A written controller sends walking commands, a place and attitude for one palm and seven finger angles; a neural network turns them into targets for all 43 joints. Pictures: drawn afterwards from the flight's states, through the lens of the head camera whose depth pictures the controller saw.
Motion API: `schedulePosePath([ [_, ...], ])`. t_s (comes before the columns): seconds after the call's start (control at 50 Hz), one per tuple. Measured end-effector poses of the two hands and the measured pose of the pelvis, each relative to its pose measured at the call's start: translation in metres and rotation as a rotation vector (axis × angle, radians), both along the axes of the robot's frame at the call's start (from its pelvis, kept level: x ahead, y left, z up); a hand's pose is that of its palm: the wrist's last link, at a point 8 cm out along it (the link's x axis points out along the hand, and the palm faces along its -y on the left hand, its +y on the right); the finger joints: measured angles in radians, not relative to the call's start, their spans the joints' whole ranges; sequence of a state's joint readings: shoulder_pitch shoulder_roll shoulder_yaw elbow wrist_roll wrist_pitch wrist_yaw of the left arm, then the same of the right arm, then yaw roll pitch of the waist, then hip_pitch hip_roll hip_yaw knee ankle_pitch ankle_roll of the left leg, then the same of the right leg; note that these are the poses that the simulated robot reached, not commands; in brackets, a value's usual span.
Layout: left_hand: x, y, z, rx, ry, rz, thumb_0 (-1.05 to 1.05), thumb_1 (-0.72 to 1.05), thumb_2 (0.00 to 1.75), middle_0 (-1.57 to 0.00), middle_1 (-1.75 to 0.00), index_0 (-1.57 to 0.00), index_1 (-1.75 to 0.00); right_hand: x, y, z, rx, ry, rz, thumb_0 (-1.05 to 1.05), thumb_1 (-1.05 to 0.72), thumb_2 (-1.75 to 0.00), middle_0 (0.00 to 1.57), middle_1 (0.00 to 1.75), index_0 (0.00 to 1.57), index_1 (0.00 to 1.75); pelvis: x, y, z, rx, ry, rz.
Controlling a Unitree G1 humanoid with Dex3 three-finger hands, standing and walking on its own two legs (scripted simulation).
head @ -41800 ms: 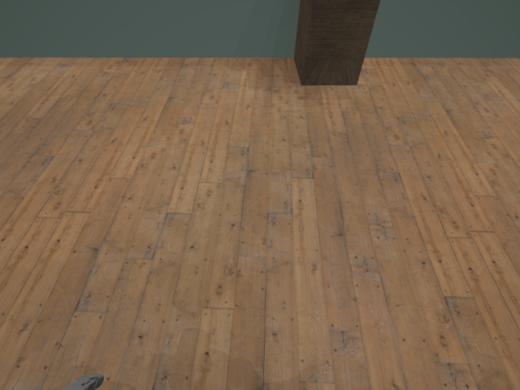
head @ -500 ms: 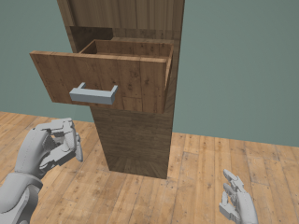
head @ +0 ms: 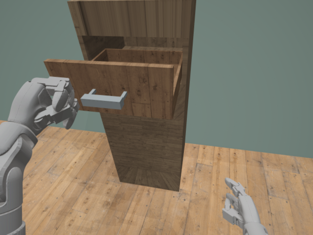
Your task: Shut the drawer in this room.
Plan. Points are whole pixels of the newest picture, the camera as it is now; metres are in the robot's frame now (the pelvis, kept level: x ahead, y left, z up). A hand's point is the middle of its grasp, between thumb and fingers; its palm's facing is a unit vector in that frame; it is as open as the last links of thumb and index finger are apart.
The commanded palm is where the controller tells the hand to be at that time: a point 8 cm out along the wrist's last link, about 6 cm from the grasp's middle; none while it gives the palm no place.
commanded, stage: raise the hand and make a fist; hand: left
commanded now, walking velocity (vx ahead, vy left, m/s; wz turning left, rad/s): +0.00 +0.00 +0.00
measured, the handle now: (105, 97) +0.42 +0.23 +0.18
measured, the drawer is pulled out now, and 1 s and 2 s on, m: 0.24 0.24 0.24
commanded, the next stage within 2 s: bring the fist close to the handle in 0.24 s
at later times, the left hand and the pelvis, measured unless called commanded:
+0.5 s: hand (72, 113) +0.24 +0.21 +0.25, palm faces +0.01 -0.99 -0.12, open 3.2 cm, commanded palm +0.21 +0.25 +0.26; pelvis +0.00 +0.00 +0.00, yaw +0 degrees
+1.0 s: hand (91, 120) +0.28 +0.20 +0.21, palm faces -0.01 -1.00 -0.07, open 3.3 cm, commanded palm +0.25 +0.25 +0.21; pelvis +0.01 +0.00 +0.00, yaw -1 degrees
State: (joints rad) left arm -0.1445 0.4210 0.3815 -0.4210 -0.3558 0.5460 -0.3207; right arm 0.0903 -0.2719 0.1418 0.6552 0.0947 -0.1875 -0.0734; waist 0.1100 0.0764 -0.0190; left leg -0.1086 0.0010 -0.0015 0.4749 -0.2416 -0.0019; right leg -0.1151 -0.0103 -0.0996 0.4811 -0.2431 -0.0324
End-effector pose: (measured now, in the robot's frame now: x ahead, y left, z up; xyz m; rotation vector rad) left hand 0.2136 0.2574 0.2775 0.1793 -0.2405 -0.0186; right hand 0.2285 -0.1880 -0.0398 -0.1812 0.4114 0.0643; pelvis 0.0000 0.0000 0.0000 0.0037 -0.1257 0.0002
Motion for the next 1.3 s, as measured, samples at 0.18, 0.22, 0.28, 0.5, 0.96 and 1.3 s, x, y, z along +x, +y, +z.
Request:
schedulePosePath([
  [0.18,-0.002,0.001,-0.009,-0.024,0.049,0.012,0.01,0.89,0.9,-1.4,-1.6,-1.4,-1.6,-0.014,-0.024,-0.005,-0.022,0.025,-0.06,0.02,-0.9,-0.9,0.2,0.3,0.2,0.3,0.001,-0.003,-0.001,0.0,0.002,-0.018],
  [0.22,-0.004,0.005,-0.006,-0.03,0.032,0.028,0.01,0.89,0.9,-1.4,-1.6,-1.4,-1.6,-0.014,-0.026,-0.006,-0.029,0.025,-0.061,0.02,-0.9,-0.9,0.2,0.3,0.2,0.29,0.001,-0.003,-0.001,-0.002,0.0,-0.015],
  [0.28,-0.006,0.007,-0.005,-0.028,0.022,0.039,0.01,0.9,0.9,-1.4,-1.6,-1.4,-1.6,-0.013,-0.026,-0.006,-0.033,0.022,-0.059,0.02,-0.9,-0.9,0.2,0.3,0.2,0.29,0.001,-0.003,-0.001,-0.002,-0.001,-0.011],
  [0.5,0.01,0.006,-0.02,-0.058,0.087,0.018,0.01,0.89,0.9,-1.4,-1.6,-1.41,-1.6,-0.002,-0.009,-0.003,-0.007,0.005,-0.028,0.02,-0.9,-0.9,0.2,0.3,0.2,0.29,0.002,-0.002,-0.001,-0.002,0.007,-0.004],
  [0.96,0.042,-0.003,-0.064,-0.106,0.132,0.007,0.01,0.9,0.9,-1.4,-1.6,-1.4,-1.6,-0.018,-0.019,-0.014,-0.026,0.081,-0.106,0.02,-0.9,-0.9,0.2,0.3,0.2,0.3,0.014,0.004,0.001,-0.003,0.031,-0.015],
  [1.3,0.07,-0.01,-0.094,-0.13,0.182,0.033,0.01,0.9,0.9,-1.4,-1.6,-1.4,-1.6,-0.034,-0.029,-0.023,-0.025,0.129,-0.156,0.02,-0.9,-0.9,0.2,0.3,0.2,0.3,0.014,-0.001,0.001,0.0,0.047,-0.023],
])
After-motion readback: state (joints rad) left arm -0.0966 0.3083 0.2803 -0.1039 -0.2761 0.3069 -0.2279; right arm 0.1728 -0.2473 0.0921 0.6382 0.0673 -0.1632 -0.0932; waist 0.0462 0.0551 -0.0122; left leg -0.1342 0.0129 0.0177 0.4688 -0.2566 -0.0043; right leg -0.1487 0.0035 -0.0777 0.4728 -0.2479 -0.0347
